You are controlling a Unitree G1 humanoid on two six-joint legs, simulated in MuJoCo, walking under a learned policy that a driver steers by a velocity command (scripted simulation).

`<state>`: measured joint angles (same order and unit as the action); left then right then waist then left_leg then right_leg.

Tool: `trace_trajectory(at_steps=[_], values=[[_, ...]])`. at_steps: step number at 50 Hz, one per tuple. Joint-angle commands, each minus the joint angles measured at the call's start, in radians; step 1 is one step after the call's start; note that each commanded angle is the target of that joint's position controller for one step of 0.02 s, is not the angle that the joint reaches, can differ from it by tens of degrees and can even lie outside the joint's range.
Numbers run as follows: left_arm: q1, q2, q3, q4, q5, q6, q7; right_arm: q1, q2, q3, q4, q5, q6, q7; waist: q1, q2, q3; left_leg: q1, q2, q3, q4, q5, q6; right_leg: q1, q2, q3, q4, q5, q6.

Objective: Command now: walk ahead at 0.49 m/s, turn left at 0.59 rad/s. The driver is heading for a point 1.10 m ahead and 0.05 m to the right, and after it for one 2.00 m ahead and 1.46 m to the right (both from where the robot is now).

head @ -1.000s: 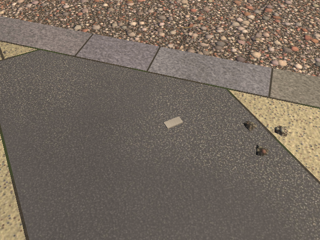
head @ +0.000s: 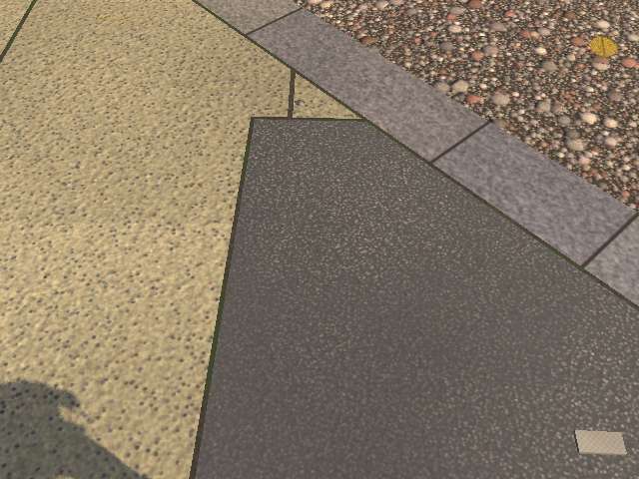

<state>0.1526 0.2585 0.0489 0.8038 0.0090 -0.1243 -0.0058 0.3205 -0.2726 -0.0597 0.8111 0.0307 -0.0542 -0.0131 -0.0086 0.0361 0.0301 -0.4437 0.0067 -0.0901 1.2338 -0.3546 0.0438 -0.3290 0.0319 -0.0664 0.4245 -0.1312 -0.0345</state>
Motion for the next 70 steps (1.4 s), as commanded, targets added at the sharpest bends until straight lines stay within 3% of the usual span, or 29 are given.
trace_trajectory(at_steps=[1, 9, 14, 16, 18, 19, 20, 21, 22, 23, 25, 29, 34, 39, 42, 43, 44, 45, 46, 47, 48, 51, 56, 61, 65, 66, 67, 68, 70], values=[[0.029, 0.084, 0.024, -0.02, 0.0, -0.014, -0.005, 0.035, -0.034, -0.015, -0.081, 0.004, 0.006, 0.005, -0.001, -0.113, -0.048, -0.177, 0.122, -0.026, -0.004, 0.057, -0.001, 0.161, -0.283, 0.259, -0.27, 0.021, -0.168], [0.096, 0.16, 0.044, 0.034, -0.012, -0.005, -0.006, -0.171, -0.013, 0.005, -0.177, -0.012, -0.004, 0.028, 0.045, -0.069, 0.004, -0.231, 0.118, 0.021, -0.401, 0.348, -0.01, 0.203, -0.266, 0.026, -0.301, 0.175, -0.169], [0.175, 0.204, 0.049, 0.076, -0.04, 0.024, -0.008, -0.315, -0.031, 0.011, -0.24, -0.007, -0.012, 0.054, 0.082, -0.091, 0.048, -0.196, 0.083, 0.096, -0.592, 0.271, 0.014, 0.307, -0.314, 0.019, -0.259, 0.137, -0.145], [0.175, 0.22, 0.051, 0.088, -0.047, 0.04, -0.005, -0.292, -0.058, 0.001, -0.248, -0.012, -0.015, 0.058, 0.047, -0.116, 0.029, -0.127, 0.049, 0.128, -0.647, 0.186, 0.045, 0.356, -0.333, 0.014, -0.182, 0.279, -0.127], [0.168, 0.198, 0.038, 0.091, -0.04, 0.051, 0.001, -0.038, -0.136, -0.047, -0.17, -0.019, -0.015, 0.049, -0.088, -0.098, -0.126, 0.259, -0.032, 0.181, -0.714, 0.24, 0.092, 0.276, -0.259, -0.07, 0.14, 0.547, -0.074], [0.167, 0.146, 0.014, 0.06, -0.009, 0.046, 0.003, 0.152, -0.232, -0.079, -0.137, -0.022, -0.009, 0.031, -0.159, 0.034, -0.265, 0.573, 0.154, -0.065, -0.695, 0.286, 0.157, 0.039, -0.203, -0.105, 0.484, 0.272, -0.023], [0.266, 0.03, -0.021, 0.037, -0.007, 0.02, -0.008, 0.155, -0.315, -0.083, -0.135, -0.026, -0.009, 0.03, -0.062, 0.272, -0.371, 0.806, 0.376, -0.574, -0.85, 0.112, 0.315, -0.325, -0.024, -0.013, 0.805, -0.427, 0.025], [0.2, 0.138, 0.004, 0.051, -0.042, -0.002, -0.014, 0.162, -0.214, -0.058, -0.142, -0.025, -0.019, 0.035, -0.11, 0.138, -0.372, 0.784, 0.384, -0.629, -0.919, 0.09, 0.299, -0.423, -0.058, 0.135, 0.92, -0.442, 0.01], [0.122, 0.161, 0.013, 0.019, -0.064, -0.009, -0.017, 0.104, -0.175, -0.044, -0.14, -0.028, -0.026, 0.039, -0.094, 0.111, -0.239, 0.68, 0.35, -0.462, -0.915, 0.189, 0.257, -0.485, -0.103, 0.123, 0.923, -0.353, -0.006], [0.09, 0.147, 0.01, 0.015, -0.05, -0.009, -0.01, 0.028, -0.143, -0.035, -0.149, -0.024, -0.028, 0.041, -0.06, 0.041, -0.176, 0.549, 0.303, -0.336, -0.921, 0.293, 0.229, -0.449, -0.148, 0.114, 0.867, -0.26, -0.007], [0.103, 0.132, 0.017, 0.023, -0.028, 0.011, -0.008, -0.058, -0.086, -0.02, -0.158, -0.033, -0.034, 0.046, 0.006, 0.043, -0.12, 0.369, 0.237, -0.199, -0.985, 0.378, 0.204, -0.337, -0.195, 0.127, 0.772, -0.16, -0.001], [0.134, 0.079, 0.014, 0.04, -0.025, 0.06, 0.002, -0.077, -0.101, -0.027, -0.118, -0.046, -0.061, 0.033, 0.053, 0.017, -0.065, 0.273, 0.223, 0.0, -1.029, 0.767, 0.199, -0.288, -0.161, 0.124, 0.665, -0.076, 0.043], [-0.004, 0.043, 0.0, -0.01, -0.013, 0.061, -0.011, -0.083, -0.12, -0.029, -0.082, -0.052, -0.047, -0.003, 0.006, 0.039, -0.038, 0.265, 0.179, 0.185, -1.025, 0.771, 0.143, -0.219, -0.105, 0.089, 0.317, 0.202, 0.046], [-0.063, 0.083, 0.017, -0.084, -0.008, 0.067, -0.045, -0.085, -0.15, -0.041, -0.052, -0.024, -0.009, -0.028, -0.012, 0.056, -0.051, 0.413, 0.252, 0.177, -0.904, 0.776, 0.127, -0.253, -0.089, 0.061, 0.216, 0.09, 0.012], [0.053, 0.117, 0.042, -0.08, -0.007, 0.064, -0.058, -0.13, -0.159, -0.048, -0.065, -0.006, 0.02, -0.045, 0.049, 0.039, -0.103, 0.416, 0.221, 0.207, -0.667, 0.864, 0.072, -0.103, -0.02, -0.002, 0.099, 0.05, -0.042], [0.123, 0.176, 0.067, -0.07, -0.006, 0.065, -0.045, -0.084, -0.147, -0.045, -0.064, -0.014, 0.022, -0.046, 0.068, -0.041, -0.166, 0.353, 0.15, 0.235, -0.486, 0.755, 0.022, 0.06, -0.018, 0.052, 0.05, 0.268, -0.085], [0.183, 0.266, 0.092, -0.079, -0.009, 0.074, -0.02, -0.062, -0.106, -0.027, -0.095, -0.057, 0.016, -0.039, 0.064, -0.218, -0.239, 0.115, 0.054, 0.252, -0.186, 0.301, -0.04, 0.281, -0.203, 0.321, 0.082, 0.61, -0.184], [0.192, 0.3, 0.092, -0.101, -0.006, 0.075, -0.02, 0.006, -0.056, -0.006, -0.124, -0.062, 0.004, -0.019, 0.019, -0.348, -0.384, -0.195, -0.117, 0.096, 0.096, -0.344, -0.072, 0.534, -0.394, 0.772, -0.017, 0.356, -0.41], [0.199, 0.231, 0.076, -0.112, -0.016, 0.073, -0.025, -0.039, -0.109, -0.016, -0.116, -0.029, -0.014, 0.004, 0.072, -0.211, -0.389, -0.296, -0.05, -0.042, 0.161, -0.265, -0.048, 0.517, -0.362, 0.773, -0.105, -0.044, -0.379], [0.156, 0.175, 0.063, -0.122, -0.029, 0.071, -0.021, -0.116, -0.123, -0.019, -0.137, -0.007, -0.023, 0.013, 0.073, -0.148, -0.265, -0.354, -0.01, -0.025, 0.117, -0.159, -0.025, 0.418, -0.319, 0.68, -0.143, -0.318, -0.316], [0.099, 0.156, 0.054, -0.132, -0.036, 0.073, -0.017, -0.15, -0.122, -0.023, -0.136, -0.016, -0.024, 0.009, 0.041, -0.066, -0.166, -0.341, 0.034, -0.014, 0.017, -0.086, -0.02, 0.275, -0.284, 0.618, -0.178, -0.393, -0.264], [0.031, 0.139, 0.048, -0.17, -0.012, 0.076, 0.001, -0.16, -0.113, -0.031, -0.14, -0.05, -0.016, -0.004, -0.003, -0.113, -0.104, -0.172, 0.052, 0.017, -0.187, 0.032, -0.037, 0.049, -0.188, 0.498, -0.233, -0.302, -0.224], [0.085, 0.181, 0.067, -0.178, -0.023, 0.077, 0.026, -0.209, -0.065, -0.014, -0.151, -0.039, -0.028, -0.008, 0.033, -0.149, -0.118, -0.103, 0.013, 0.03, -0.468, 0.15, -0.088, 0.034, -0.149, 0.429, -0.204, -0.212, -0.215], [0.127, 0.191, 0.07, -0.18, -0.032, 0.094, 0.024, -0.269, -0.084, -0.018, -0.174, -0.018, -0.053, 0.007, 0.064, -0.175, -0.107, -0.023, -0.027, 0.025, -0.64, 0.159, -0.09, 0.043, -0.155, 0.502, -0.157, -0.295, -0.201], [0.098, 0.143, 0.054, -0.194, -0.031, 0.105, 0.021, -0.162, -0.102, -0.037, -0.15, -0.007, -0.076, 0.01, -0.017, -0.17, -0.094, 0.229, -0.016, 0.033, -0.814, 0.173, -0.042, -0.044, -0.103, 0.537, -0.048, -0.394, -0.147], [0.08, 0.089, 0.037, -0.206, -0.028, 0.101, 0.021, -0.062, -0.139, -0.051, -0.129, -0.015, -0.078, 0.003, -0.063, -0.124, -0.122, 0.396, 0.091, -0.053, -0.843, 0.129, -0.005, -0.168, -0.058, 0.485, 0.094, -0.431, -0.099], [0.097, -0.001, 0.012, -0.218, -0.029, 0.096, 0.02, 0.04, -0.201, -0.063, -0.116, -0.042, -0.072, -0.006, -0.077, 0.06, -0.175, 0.567, 0.291, -0.299, -0.923, -0.072, 0.072, -0.336, 0.057, 0.299, 0.406, -0.459, -0.032], [0.081, 0.062, 0.022, -0.279, -0.044, 0.078, 0.017, 0.075, -0.258, -0.08, -0.096, -0.06, -0.065, 0.007, -0.054, 0.231, -0.108, 0.554, 0.43, -0.628, -1.016, -0.332, 0.178, -0.566, 0.042, 0.239, 0.565, -0.468, -0.029], [0.079, 0.154, 0.048, -0.239, -0.032, 0.077, 0.011, 0.002, -0.138, -0.052, -0.118, -0.027, -0.064, 0.006, -0.049, 0.122, -0.002, 0.492, 0.354, -0.47, -1.014, -0.301, 0.151, -0.625, -0.043, 0.236, 0.714, -0.305, -0.005]])
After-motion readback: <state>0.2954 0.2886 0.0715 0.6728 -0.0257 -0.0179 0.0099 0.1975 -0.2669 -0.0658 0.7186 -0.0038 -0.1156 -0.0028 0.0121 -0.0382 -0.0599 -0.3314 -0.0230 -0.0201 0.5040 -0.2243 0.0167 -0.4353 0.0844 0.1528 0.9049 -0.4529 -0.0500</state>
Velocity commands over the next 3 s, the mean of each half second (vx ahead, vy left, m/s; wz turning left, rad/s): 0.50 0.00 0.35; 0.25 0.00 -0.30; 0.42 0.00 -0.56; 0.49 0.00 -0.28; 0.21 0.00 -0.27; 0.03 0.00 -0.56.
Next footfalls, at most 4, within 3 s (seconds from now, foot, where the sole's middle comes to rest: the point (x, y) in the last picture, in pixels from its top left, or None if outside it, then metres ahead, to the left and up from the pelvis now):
0.36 left None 0.34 0.19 -0.77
0.86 right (331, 426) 0.57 0.01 -0.77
1.32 left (236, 376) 0.69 0.22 -0.77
1.82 right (394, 307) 0.87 -0.15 -0.77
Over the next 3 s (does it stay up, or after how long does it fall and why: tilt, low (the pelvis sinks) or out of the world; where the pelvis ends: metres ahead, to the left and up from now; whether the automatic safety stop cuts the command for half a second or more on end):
stays up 1.01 -0.13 0.01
